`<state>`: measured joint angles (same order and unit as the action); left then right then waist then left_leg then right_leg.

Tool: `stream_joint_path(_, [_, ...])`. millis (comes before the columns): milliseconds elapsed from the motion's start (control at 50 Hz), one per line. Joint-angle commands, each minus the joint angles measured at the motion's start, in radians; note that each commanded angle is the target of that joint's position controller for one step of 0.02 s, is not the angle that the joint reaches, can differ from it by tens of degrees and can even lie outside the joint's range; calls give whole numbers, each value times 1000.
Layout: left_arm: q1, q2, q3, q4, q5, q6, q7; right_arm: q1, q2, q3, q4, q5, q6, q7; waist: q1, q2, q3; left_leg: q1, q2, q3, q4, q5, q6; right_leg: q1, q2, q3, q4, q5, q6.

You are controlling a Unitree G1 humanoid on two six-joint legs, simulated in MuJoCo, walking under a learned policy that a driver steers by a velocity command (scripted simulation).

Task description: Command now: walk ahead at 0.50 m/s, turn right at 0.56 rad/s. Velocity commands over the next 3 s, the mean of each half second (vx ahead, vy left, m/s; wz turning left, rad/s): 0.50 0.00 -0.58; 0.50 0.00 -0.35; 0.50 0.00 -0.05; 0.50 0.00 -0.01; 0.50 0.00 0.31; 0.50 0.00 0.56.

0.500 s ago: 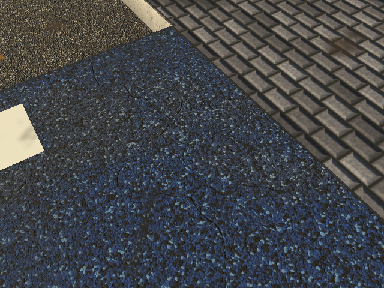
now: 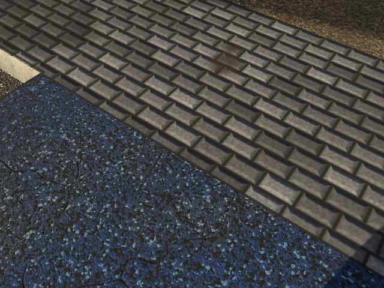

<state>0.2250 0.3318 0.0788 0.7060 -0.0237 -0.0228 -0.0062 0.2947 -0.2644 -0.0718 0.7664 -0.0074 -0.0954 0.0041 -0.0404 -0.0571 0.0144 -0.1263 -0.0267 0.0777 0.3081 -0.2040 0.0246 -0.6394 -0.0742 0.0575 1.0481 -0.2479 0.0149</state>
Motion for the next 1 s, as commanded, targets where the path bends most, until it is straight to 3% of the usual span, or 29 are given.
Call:
stream_joint_path(20, [-32, 2, -9, -85, 2, -11, -17, -71, -148, -34, -58, 2, -19, -5, 19, 126, 17, 40, 273, -132, -161, 265, 166, -81, -44, 24, -123, 145, 8])
stream_joint_path(80, [-130, -6, -18, -113, 3, -19, -35, -46, -176, -39, -34, 10, -11, -10, -16, 111, 35, 47, 262, -37, -159, 284, 140, -25, -26, -23, -287, 271, -10])
stream_joint_path(160, [-222, 11, -15, -165, 0, -16, -53, 6, -214, -50, 1, 30, 8, -11, -30, 112, 60, 149, 299, 19, -117, 355, 109, -10, -2, -68, -395, 210, -56])
stream_joint_path(200, [-201, 40, -1, -178, 5, -11, -57, 9, -242, -58, 5, 36, 21, -15, 2, 137, 25, 193, 303, 60, -6, 642, 87, 77, 51, -122, -418, 105, -95])
stream_joint_path(220, [-135, 68, 16, -168, 8, -7, -55, 9, -257, -62, 5, 39, 29, -19, 46, 150, -25, 195, 295, 84, 114, 806, 74, 183, 93, -152, -427, 64, -120])
stream_joint_path(240, [17, 112, 43, -130, 5, -2, -48, 1, -251, -57, 2, 41, 36, -24, 133, 134, -104, 129, 266, 119, 310, 859, 46, 399, 136, -166, -483, 111, -155])
stream_joint_path(260, [196, 184, 77, -88, 1, 8, -29, 19, -216, -41, -12, 22, 32, -29, 208, 60, -198, -102, 230, 123, 600, 622, 4, 715, 72, -26, -492, 135, -206])
stream_joint_path(280, [167, 305, 90, -95, -9, 1, -21, 117, -68, 10, -76, -21, 10, -13, 80, -225, -288, -557, 32, 59, 966, -337, -58, 1036, -204, 555, -577, -25, -392])
stream_joint_path(300, [209, 226, 66, -127, -3, -12, -23, 26, -147, 2, -79, 9, -26, 1, 163, -112, -425, -652, 16, -170, 1078, -398, -45, 1080, -263, 786, -719, -168, -427])
stream_joint_path(320, [179, 171, 48, -109, 6, -25, -27, -72, -193, -11, -110, 47, -41, 8, 174, -61, -272, -729, 59, -173, 1067, -299, -28, 985, -232, 639, -743, -107, -374])
stream_joint_path(340, [124, 151, 41, -109, 4, -32, -26, -92, -179, -3, -113, 38, -50, 3, 132, 5, -175, -700, 99, -164, 982, -211, -19, 835, -187, 519, -745, -18, -341])
stream_joint_path(360, [54, 123, 32, -120, 9, -32, -23, -92, -179, -7, -103, 12, -51, -5, 88, 38, -116, -635, 127, -163, 898, -161, -27, 694, -151, 432, -751, 95, -317])
stream_joint_path(380, [10, 101, 22, -136, 21, -33, -20, -72, -186, -13, -98, 1, -41, -7, 48, 20, -93, -558, 147, -170, 853, -128, -32, 591, -122, 374, -772, 192, -309])
stream_joint_path(420, [-15, 99, 22, -137, 23, -37, -14, -53, -169, -12, -93, -6, -18, -6, 18, 8, -77, -496, 146, -157, 789, -106, -57, 486, -104, 331, -806, 286, -322])
stream_joint_path(460, [3, 112, 26, -120, 18, -41, -2, -85, -140, -3, -102, -13, -4, -8, 19, 17, -49, -485, 132, -139, 695, -39, -84, 410, -77, 268, -821, 332, -319])
stream_joint_path(560, [77, 133, 34, -77, 4, -29, 19, -281, -93, 20, -145, -3, -11, 6, 94, -8, -6, -397, 61, -130, 332, 277, -99, 349, -7, 207, -807, 194, -246])
stream_joint_path(620, [128, 131, 34, -49, -3, -24, 21, -331, -118, 14, -161, 13, -21, 19, 111, -23, -4, -362, 43, -151, 238, 295, -84, 407, -40, 269, -763, 125, -232])
stream_joint_path(660, [146, 114, 29, -32, 0, -22, 23, -320, -138, 6, -158, 12, -28, 27, 106, -40, -7, -348, 48, -159, 203, 247, -60, 479, -73, 312, -711, 124, -219])
stream_joint_path(700, [142, 109, 28, -23, 5, -16, 21, -265, -149, -4, -147, 10, -34, 26, 73, -69, -9, -277, 42, -133, 172, 168, -22, 513, -81, 331, -654, 190, -199])
stream_joint_path(720, [141, 88, 20, -23, 8, -15, 18, -191, -165, -16, -127, 4, -36, 21, 36, -65, -45, -164, 33, -114, 139, 153, 7, 512, -42, 312, -576, 280, -178])
stream_joint_path(740, [140, 43, 2, -33, 16, -17, 15, -71, -203, -28, -115, -11, -41, 15, -20, -17, -158, 43, 134, -203, 165, 158, 65, 451, 8, 257, -370, 264, -144])
stream_joint_path(760, [258, -7, -16, -43, -3, -26, 16, 59, -294, -55, -85, -24, -33, 12, -14, 220, -314, 407, 337, -571, 136, 4, 224, 137, 142, 122, -25, 33, -61])
stream_joint_path(780, [274, 28, -16, -41, -9, -35, 19, 119, -254, -52, -52, 7, -24, 26, -28, 350, -317, 460, 421, -867, -3, -262, 275, -59, 159, 115, 161, -330, -36])
stream_joint_path(800, [179, 104, 3, -44, -16, -36, 17, 78, -186, -31, -57, 22, -20, 26, -46, 227, -171, 357, 396, -796, -31, -376, 235, -143, 111, 144, 234, -272, -39])
stream_joint_path(820, [93, 109, 4, -62, -8, -35, 18, 23, -161, -20, -68, 13, -13, 22, -37, 154, -86, 243, 357, -663, -37, -310, 203, -143, 71, 102, 231, -200, -40])
stream_joint_path(840, [40, 98, 2, -78, 7, -38, 16, -17, -140, -11, -66, 5, -7, 21, -20, 123, -18, 134, 315, -565, -62, -207, 197, -132, 41, 75, 172, -144, -40])
stream_joint_path(880, [47, 65, 1, -73, 13, -39, 9, -52, -111, 2, -63, -6, -9, 19, 23, 158, 1, 24, 255, -450, -104, -49, 182, -44, -9, 53, 74, -73, -37])
stream_joint_path(900, [58, 45, -3, -66, 12, -38, 6, -50, -110, 2, -57, -1, -12, 18, 30, 170, -8, 5, 242, -411, -118, 8, 187, -21, -14, 37, 43, -61, -32])
stream_joint_path(1000, [-66, -6, -26, -97, 22, -47, 0, -9, -170, -12, -19, 16, -9, 9, 2, 134, 8, -4, 225, -261, -165, 195, 197, -14, -25, -7, -243, 138, -5])
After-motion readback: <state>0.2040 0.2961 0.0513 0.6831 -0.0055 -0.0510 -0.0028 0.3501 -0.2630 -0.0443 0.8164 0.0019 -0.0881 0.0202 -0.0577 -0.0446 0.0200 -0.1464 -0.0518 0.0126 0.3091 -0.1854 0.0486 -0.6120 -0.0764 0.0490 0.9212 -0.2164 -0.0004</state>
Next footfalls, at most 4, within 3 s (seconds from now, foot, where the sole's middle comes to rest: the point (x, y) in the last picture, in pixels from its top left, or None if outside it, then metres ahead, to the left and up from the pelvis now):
0.26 right None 0.29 -0.16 -0.78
0.74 left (201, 254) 0.61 -0.05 -0.78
1.24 right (289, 218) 0.75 -0.40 -0.78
1.76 left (255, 145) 1.12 -0.32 -0.78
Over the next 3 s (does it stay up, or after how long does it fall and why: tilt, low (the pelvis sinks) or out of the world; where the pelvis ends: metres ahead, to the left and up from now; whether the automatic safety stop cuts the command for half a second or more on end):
stays up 1.54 -0.54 0.00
